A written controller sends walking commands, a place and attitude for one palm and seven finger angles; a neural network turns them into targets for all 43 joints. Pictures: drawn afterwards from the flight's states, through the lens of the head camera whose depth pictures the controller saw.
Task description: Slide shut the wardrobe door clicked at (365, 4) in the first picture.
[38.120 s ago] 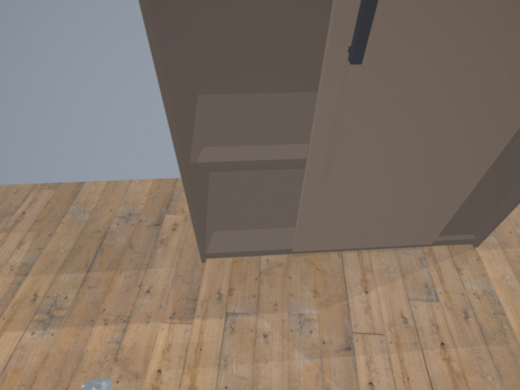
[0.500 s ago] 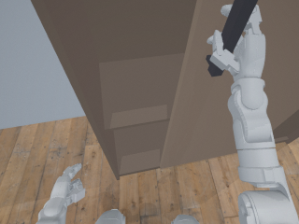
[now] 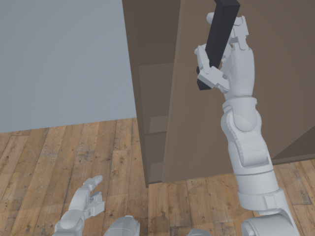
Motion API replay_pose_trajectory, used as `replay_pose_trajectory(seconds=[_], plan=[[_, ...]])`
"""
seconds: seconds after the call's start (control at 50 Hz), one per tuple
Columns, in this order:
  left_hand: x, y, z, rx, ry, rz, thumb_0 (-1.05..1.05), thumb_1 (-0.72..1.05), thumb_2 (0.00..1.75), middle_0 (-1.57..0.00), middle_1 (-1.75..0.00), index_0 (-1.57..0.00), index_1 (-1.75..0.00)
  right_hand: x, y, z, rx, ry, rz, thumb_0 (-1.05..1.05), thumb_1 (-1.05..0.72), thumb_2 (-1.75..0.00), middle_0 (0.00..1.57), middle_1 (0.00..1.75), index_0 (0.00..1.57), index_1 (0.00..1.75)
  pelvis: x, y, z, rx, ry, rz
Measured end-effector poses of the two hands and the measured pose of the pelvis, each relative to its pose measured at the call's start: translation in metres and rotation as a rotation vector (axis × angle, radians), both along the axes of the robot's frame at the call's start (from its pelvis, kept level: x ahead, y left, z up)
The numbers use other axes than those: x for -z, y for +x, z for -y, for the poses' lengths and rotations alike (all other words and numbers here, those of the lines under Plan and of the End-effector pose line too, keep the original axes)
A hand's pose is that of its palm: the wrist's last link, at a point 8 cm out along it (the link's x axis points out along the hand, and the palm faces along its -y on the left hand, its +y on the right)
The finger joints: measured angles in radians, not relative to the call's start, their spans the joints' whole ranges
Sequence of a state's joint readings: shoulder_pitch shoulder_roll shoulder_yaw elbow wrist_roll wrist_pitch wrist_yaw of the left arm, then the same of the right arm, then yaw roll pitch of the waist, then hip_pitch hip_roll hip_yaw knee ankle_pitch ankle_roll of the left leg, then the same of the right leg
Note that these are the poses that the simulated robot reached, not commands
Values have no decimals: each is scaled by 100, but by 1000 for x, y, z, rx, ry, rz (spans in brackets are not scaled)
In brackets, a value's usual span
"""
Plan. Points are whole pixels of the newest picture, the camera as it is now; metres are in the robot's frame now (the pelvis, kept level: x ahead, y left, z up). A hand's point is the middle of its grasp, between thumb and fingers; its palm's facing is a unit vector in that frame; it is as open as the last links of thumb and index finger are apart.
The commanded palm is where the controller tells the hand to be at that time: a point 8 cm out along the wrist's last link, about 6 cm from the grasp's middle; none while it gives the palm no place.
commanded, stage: step sideways, sliding the door along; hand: right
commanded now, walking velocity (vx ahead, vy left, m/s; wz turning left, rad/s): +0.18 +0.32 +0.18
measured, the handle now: (210, 45) +0.42 -0.09 +0.25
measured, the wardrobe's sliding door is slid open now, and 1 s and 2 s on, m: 0.08 0.00 0.00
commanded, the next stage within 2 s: stop walking and hold the door there in 0.50 s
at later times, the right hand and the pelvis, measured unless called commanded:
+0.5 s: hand (157, 71) +0.37 +0.01 +0.24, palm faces +0.06 +1.00 -0.04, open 7.2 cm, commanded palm +0.34 +0.02 +0.23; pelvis -0.05 +0.12 +0.01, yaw +4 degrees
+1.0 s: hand (160, 67) +0.37 +0.00 +0.24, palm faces +0.28 +0.94 -0.18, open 6.9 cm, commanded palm +0.34 -0.04 +0.21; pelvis -0.04 +0.20 +0.00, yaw +9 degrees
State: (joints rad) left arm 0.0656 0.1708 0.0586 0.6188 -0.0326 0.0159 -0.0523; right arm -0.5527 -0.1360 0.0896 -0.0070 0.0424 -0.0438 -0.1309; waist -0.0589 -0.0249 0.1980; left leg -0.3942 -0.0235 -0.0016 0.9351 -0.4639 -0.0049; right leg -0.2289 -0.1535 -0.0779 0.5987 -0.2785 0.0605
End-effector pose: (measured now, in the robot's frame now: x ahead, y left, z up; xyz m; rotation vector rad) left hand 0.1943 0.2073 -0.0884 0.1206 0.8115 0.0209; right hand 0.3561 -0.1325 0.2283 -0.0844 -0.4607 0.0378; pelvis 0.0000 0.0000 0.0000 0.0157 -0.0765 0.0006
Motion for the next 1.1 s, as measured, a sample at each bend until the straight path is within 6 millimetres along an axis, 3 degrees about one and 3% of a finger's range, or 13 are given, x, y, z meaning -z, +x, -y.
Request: replay_pose_trajectory(seconds=[0.1, 0.18, 0.24, 0.38, 0.48, 0.66, 0.78, 0.86, 0.96, 1.1], plan=[[2, -11, -26, -14, -46, 25, 1, 91, 90, -20, -30, -20, -30, -1, -5, -35, -21, -27, -4, -7, -70, -73, 37, 143, 7, 109, 2, -9, -28, -58, 27, 12], [18, -19, -55, -34, -85, 50, 1, 91, 90, -20, -30, -20, -30, -1, -9, -64, 2, -54, 11, -10, -69, -75, 40, 142, 4, 110, 18, -17, -63, -61, 23, 25], [25, -33, -80, -75, -78, 27, 1, 91, 90, -20, -30, -20, -30, -2, -13, -83, 22, -44, -11, -9, -70, -78, 41, 141, 3, 113, 17, -23, -78, -27, 28, 30], [8, -83, -135, -141, 62, -87, 1, 91, 90, -20, -30, -20, -30, -2, -13, -86, 59, 30, -26, -6, -72, -81, 45, 140, 7, 119, 1, -33, -103, -57, -19, -31], [-6, -104, -161, -153, 107, -99, 1, 91, 90, -19, -30, -20, -30, -1, -13, -86, 70, 49, -23, -6, -71, -82, 47, 140, 10, 115, -4, -44, -120, -73, -13, -8], [-16, -99, -178, -67, 62, -99, 1, 91, 90, -20, -30, -20, -30, -2, -13, -87, 136, 26, -41, -7, -67, -82, 49, 141, 16, 123, -16, -50, -163, -113, 76, -19], [2, -88, -220, -103, 13, 30, 1, 90, 90, -20, -30, -21, -30, -6, -15, -90, 276, -76, -40, -12, -63, -82, 52, 142, 16, 127, 8, -48, -207, -125, 54, 2], [8, -101, -256, -192, 59, 21, 1, 91, 90, -20, -30, -21, -30, -10, -18, -92, 332, -104, -96, -12, -63, -81, 50, 142, 16, 129, 3, -46, -207, -129, 39, 5], [-7, -133, -286, -294, 169, -5, 1, 91, 90, -20, -30, -20, -30, -10, -16, -90, 321, -83, -88, -12, -60, -81, 49, 142, 22, 131, -2, -39, -206, -152, 6, -10], [-25, -173, -294, -417, 225, -2, 1, 91, 90, -20, -30, -20, -30, -8, -14, -87, 294, -79, -51, -12, -59, -81, 49, 146, 24, 128, -7, -32, -199, -211, -1, -5]])
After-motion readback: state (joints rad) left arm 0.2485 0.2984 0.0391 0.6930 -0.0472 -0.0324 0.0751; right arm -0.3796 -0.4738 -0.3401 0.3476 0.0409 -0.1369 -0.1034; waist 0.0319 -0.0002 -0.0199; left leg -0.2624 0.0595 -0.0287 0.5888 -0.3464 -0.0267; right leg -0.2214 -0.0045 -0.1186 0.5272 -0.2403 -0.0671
